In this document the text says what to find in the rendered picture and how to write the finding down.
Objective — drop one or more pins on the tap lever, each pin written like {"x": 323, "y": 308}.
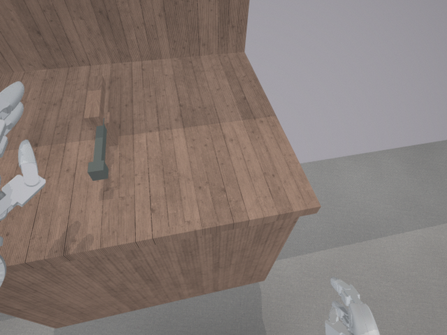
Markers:
{"x": 97, "y": 169}

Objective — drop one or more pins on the robot left hand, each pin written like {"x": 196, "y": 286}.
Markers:
{"x": 20, "y": 189}

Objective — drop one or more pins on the robot right hand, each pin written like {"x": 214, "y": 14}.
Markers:
{"x": 357, "y": 320}

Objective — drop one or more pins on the counter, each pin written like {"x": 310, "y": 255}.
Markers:
{"x": 203, "y": 186}

